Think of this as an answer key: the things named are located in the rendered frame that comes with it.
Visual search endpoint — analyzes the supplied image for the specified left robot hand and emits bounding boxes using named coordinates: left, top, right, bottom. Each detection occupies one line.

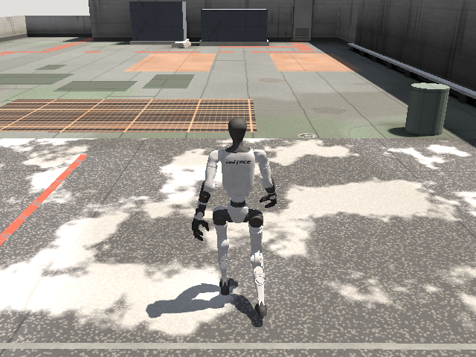
left=192, top=218, right=209, bottom=241

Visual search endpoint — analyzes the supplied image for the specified right robot upper arm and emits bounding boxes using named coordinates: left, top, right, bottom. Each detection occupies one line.
left=253, top=149, right=273, bottom=188

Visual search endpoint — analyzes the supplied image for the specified left robot thigh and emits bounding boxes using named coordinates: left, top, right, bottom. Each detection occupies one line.
left=213, top=206, right=229, bottom=251

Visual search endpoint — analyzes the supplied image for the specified robot left forearm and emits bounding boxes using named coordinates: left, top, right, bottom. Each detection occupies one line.
left=194, top=181, right=210, bottom=220

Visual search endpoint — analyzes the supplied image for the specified right robot hand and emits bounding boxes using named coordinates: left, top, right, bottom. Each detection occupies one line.
left=260, top=196, right=277, bottom=208

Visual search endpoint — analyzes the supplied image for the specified robot right forearm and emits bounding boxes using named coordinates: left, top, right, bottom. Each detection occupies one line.
left=265, top=177, right=277, bottom=199

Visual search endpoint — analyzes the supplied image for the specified robot head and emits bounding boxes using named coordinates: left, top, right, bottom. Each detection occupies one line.
left=225, top=118, right=251, bottom=153

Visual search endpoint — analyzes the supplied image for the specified left robot upper arm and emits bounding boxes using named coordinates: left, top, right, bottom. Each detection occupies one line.
left=203, top=149, right=222, bottom=193

